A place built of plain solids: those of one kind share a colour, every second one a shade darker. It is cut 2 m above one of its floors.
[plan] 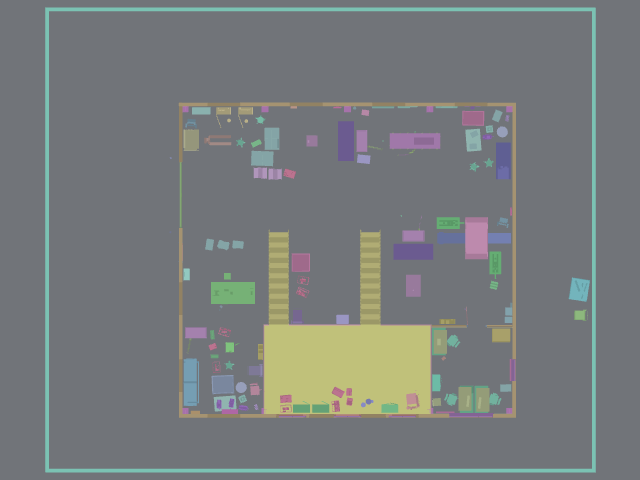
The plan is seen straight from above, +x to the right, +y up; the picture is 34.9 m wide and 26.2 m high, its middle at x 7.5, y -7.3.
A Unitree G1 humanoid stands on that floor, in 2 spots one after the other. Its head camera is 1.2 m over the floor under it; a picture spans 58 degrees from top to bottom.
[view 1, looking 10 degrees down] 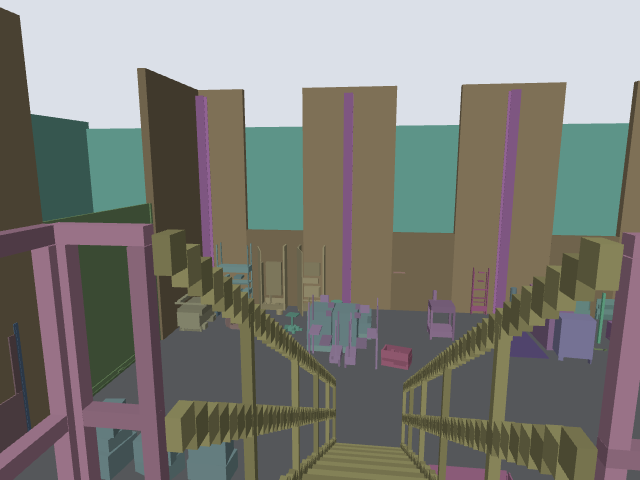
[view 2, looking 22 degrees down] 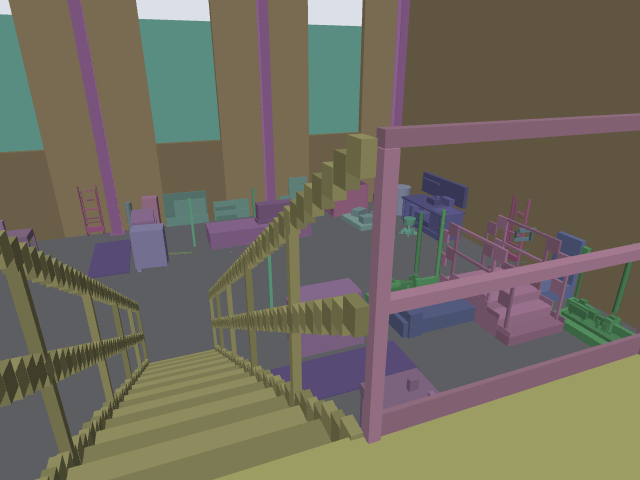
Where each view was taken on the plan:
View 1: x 5.25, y -12.94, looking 97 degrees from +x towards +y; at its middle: wall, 13.24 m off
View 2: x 10.25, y -12.94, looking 69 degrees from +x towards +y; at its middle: ground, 11.85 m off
